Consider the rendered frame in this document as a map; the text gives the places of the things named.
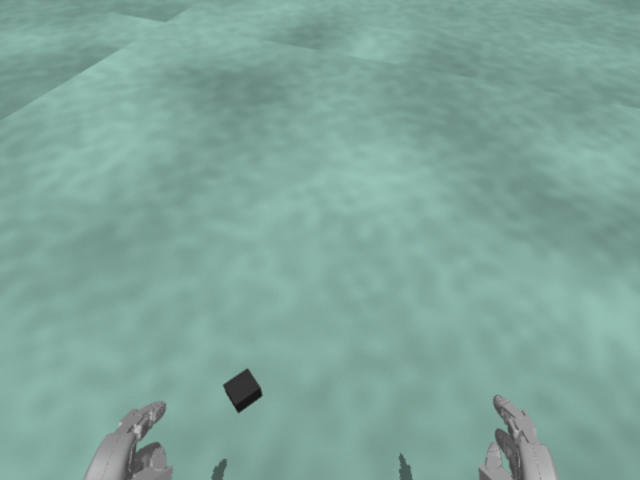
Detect small box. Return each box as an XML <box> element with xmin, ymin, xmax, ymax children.
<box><xmin>223</xmin><ymin>368</ymin><xmax>262</xmax><ymax>413</ymax></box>

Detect right robot hand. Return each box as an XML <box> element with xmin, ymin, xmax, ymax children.
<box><xmin>479</xmin><ymin>395</ymin><xmax>559</xmax><ymax>480</ymax></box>

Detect left robot hand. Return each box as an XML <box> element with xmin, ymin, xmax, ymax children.
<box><xmin>83</xmin><ymin>401</ymin><xmax>173</xmax><ymax>480</ymax></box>

